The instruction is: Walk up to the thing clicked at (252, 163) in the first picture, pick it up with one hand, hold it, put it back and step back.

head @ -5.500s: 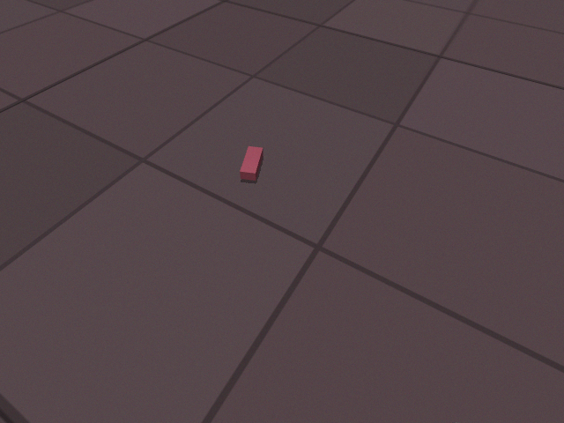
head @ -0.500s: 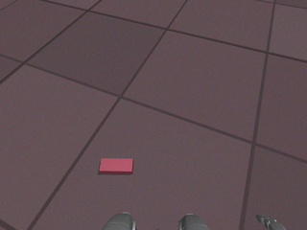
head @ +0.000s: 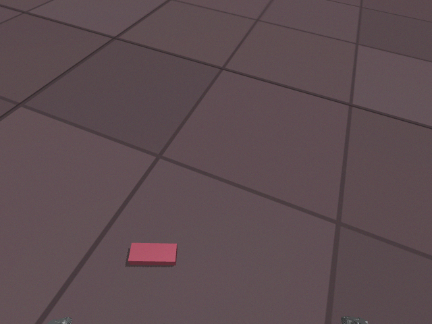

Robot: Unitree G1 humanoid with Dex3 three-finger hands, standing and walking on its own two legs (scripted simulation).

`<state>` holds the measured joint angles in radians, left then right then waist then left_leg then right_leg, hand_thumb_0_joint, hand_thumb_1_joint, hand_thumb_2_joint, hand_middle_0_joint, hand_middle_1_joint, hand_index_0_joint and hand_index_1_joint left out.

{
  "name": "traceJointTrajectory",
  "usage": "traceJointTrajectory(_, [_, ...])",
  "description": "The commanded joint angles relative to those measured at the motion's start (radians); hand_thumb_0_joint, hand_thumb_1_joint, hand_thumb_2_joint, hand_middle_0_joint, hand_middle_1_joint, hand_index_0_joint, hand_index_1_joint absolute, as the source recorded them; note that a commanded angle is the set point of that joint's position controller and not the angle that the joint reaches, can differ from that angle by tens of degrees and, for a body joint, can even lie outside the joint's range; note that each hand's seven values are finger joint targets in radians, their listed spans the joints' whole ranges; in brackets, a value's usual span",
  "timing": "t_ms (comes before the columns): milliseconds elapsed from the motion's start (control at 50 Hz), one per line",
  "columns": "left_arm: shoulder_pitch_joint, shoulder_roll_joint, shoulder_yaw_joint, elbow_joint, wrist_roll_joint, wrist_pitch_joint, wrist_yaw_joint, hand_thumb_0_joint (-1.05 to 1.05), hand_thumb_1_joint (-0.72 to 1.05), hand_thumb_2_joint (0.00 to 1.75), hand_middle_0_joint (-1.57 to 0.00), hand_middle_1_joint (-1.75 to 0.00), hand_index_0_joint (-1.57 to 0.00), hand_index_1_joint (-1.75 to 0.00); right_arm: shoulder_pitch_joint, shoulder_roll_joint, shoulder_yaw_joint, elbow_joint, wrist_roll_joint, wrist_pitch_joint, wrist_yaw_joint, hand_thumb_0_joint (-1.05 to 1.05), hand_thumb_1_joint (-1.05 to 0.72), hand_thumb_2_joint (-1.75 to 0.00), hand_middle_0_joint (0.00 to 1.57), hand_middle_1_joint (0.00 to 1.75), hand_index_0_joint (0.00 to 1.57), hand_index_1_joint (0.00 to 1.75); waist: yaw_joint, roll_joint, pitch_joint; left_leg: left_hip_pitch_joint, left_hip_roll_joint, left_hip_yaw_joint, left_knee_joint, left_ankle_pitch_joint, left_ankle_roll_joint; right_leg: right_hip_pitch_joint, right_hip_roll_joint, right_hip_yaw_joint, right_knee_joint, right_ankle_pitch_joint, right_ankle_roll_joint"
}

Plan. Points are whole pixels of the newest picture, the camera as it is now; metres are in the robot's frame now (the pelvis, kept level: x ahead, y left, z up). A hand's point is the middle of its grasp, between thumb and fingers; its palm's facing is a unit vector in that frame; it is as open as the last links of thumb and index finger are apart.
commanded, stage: walk up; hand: left
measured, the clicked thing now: (153, 254) +0.48 +0.23 -0.74
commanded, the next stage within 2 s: stand in 0.80 s
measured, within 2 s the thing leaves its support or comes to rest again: neither
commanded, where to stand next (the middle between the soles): +0.08 +0.02 m, yaw +0 degrees
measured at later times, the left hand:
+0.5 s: hand out of the picture +0.08 +0.25 -0.14, palm faces +0.00 -0.93 -0.36, open 7.4 cm
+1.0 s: hand out of the picture +0.09 +0.24 -0.14, palm faces +0.01 -0.94 -0.34, open 7.4 cm
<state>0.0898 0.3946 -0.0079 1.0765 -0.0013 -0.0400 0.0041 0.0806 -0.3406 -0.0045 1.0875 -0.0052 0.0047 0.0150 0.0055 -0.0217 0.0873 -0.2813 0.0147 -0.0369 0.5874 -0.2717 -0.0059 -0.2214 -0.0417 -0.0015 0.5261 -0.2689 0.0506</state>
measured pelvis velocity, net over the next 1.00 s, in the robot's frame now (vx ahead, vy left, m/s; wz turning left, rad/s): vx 0.01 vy -0.01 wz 0.02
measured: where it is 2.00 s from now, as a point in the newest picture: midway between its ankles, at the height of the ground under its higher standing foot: outside the picture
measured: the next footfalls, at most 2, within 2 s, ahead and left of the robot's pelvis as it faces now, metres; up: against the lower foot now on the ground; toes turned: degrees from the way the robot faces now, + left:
none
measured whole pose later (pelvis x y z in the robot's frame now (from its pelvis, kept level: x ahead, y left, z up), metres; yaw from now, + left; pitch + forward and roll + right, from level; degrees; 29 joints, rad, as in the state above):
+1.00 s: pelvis +0.01 -0.01 +0.02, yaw +1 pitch -2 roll +0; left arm 0.07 0.36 0.02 1.15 0.01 -0.01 -0.01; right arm 0.06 -0.34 -0.01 1.14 -0.01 -0.01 0.01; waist 0.00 -0.01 0.07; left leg -0.15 0.01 -0.06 0.35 -0.16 -0.03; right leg -0.10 -0.05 -0.03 0.32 -0.18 0.04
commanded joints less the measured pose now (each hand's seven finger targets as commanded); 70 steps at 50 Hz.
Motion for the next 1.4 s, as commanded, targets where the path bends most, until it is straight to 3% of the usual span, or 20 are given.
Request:
traceJointTrajectory(0, [-0.035,0.204,0.046,-0.023,-0.003,-0.017,0.016,0.00,0.90,0.90,-0.20,-0.30,-0.20,-0.30,-0.078,-0.238,-0.055,-0.044,0.011,-0.026,-0.013,0.00,-0.90,-0.90,0.20,0.30,0.20,0.30,0.006,0.076,-0.170,0.079,0.096,-0.097,-0.169,0.243,0.050,0.090,-0.073,0.051,-0.109,0.181,-0.066])
traceJointTrajectory(240, [-0.099,0.190,0.046,0.027,0.007,-0.008,0.008,0.00,0.90,0.90,-0.20,-0.30,-0.20,-0.30,-0.080,-0.235,-0.055,0.015,0.008,-0.014,-0.006,0.00,-0.90,-0.90,0.20,0.30,0.20,0.30,-0.012,0.008,-0.133,0.127,0.087,-0.084,-0.259,0.152,0.032,0.088,-0.095,0.055,-0.235,0.093,-0.058])
traceJointTrajectory(300, [-0.086,0.185,0.048,0.033,0.009,-0.008,0.007,0.00,0.90,0.90,-0.20,-0.30,-0.20,-0.30,-0.093,-0.234,-0.054,0.015,0.006,-0.015,-0.005,0.00,-0.90,-0.90,0.20,0.30,0.20,0.30,-0.004,0.019,-0.126,0.133,0.088,-0.085,-0.270,0.153,0.030,0.087,-0.093,0.047,-0.246,0.088,-0.055])
traceJointTrajectory(400, [-0.091,0.190,0.055,0.036,0.012,-0.005,0.005,0.00,0.90,0.90,-0.20,-0.30,-0.20,-0.30,-0.084,-0.230,-0.051,0.020,0.003,-0.014,-0.003,0.00,-0.90,-0.90,0.20,0.30,0.20,0.30,-0.006,0.022,-0.095,0.110,0.083,-0.093,-0.298,0.071,0.024,0.073,-0.092,0.054,-0.269,0.010,-0.056])
traceJointTrajectory(480, [-0.087,0.187,0.059,0.033,0.015,-0.006,0.004,0.00,0.90,0.90,-0.20,-0.30,-0.20,-0.30,-0.079,-0.230,-0.051,0.021,-0.001,-0.017,-0.005,0.00,-0.90,-0.90,0.20,0.30,0.20,0.30,-0.007,0.027,-0.119,0.118,0.083,-0.090,-0.294,0.120,0.022,0.099,-0.095,0.048,-0.264,0.071,-0.056])
traceJointTrajectory(580, [-0.079,0.182,0.062,0.036,0.012,-0.007,0.007,0.00,0.90,0.90,-0.20,-0.30,-0.20,-0.30,-0.067,-0.223,-0.051,0.019,0.003,-0.018,-0.008,0.00,-0.90,-0.90,0.20,0.30,0.20,0.30,-0.006,0.030,-0.145,0.145,0.087,-0.081,-0.270,0.263,0.019,0.135,-0.097,0.035,-0.255,0.164,-0.049])
traceJointTrajectory(760, [-0.072,0.174,0.063,0.028,0.015,0.000,0.008,0.00,0.90,0.90,-0.20,-0.30,-0.20,-0.30,-0.059,-0.226,-0.053,0.015,0.000,-0.014,-0.010,0.00,-0.90,-0.90,0.20,0.30,0.20,0.30,-0.006,0.039,-0.128,0.126,0.088,-0.088,-0.290,0.202,0.023,0.137,-0.094,0.026,-0.261,0.124,-0.050])
traceJointTrajectory(800, [-0.049,0.171,0.068,0.026,0.007,0.005,0.007,0.00,0.90,0.90,-0.20,-0.30,-0.20,-0.30,-0.054,-0.214,-0.045,0.002,-0.007,-0.028,-0.014,0.00,-0.90,-0.90,0.20,0.30,0.20,0.30,0.001,0.014,-0.140,0.145,0.103,-0.090,-0.281,0.320,0.014,0.152,-0.096,0.038,-0.234,0.223,-0.049])
traceJointTrajectory(840, [-0.043,0.161,0.067,0.021,0.007,0.005,0.006,0.00,0.90,0.90,-0.20,-0.30,-0.20,-0.30,-0.054,-0.226,-0.047,0.003,-0.006,-0.033,-0.017,0.00,-0.90,-0.90,0.20,0.30,0.20,0.30,0.003,0.031,-0.158,0.154,0.104,-0.085,-0.269,0.354,0.016,0.172,-0.098,0.039,-0.233,0.259,-0.046])
traceJointTrajectory(1000, [-0.040,0.169,0.068,0.014,0.011,0.014,0.000,0.00,0.90,0.90,-0.20,-0.30,-0.20,-0.30,-0.061,-0.218,-0.045,-0.013,-0.005,-0.028,-0.017,0.00,-0.90,-0.90,0.20,0.30,0.20,0.30,-0.005,0.034,-0.106,0.133,0.094,-0.087,-0.308,0.150,0.006,0.112,-0.087,0.045,-0.254,0.112,-0.052])
traceJointTrajectory(1320, [-0.023,0.174,0.063,0.000,0.009,0.010,0.000,0.00,0.90,0.90,-0.20,-0.30,-0.20,-0.30,-0.056,-0.218,-0.040,-0.015,-0.003,-0.031,-0.017,0.00,-0.90,-0.90,0.20,0.30,0.20,0.30,-0.001,0.027,-0.142,0.174,0.103,-0.078,-0.276,0.266,0.013,0.134,-0.095,0.051,-0.248,0.192,-0.055])
traceJointTrajectory(1380, [-0.024,0.175,0.062,-0.001,0.011,0.011,0.000,0.00,0.90,0.90,-0.20,-0.30,-0.20,-0.30,-0.045,-0.220,-0.040,-0.011,-0.003,-0.029,-0.017,0.00,-0.90,-0.90,0.20,0.30,0.20,0.30,-0.005,0.021,-0.123,0.160,0.100,-0.077,-0.282,0.227,0.012,0.125,-0.092,0.053,-0.258,0.166,-0.056])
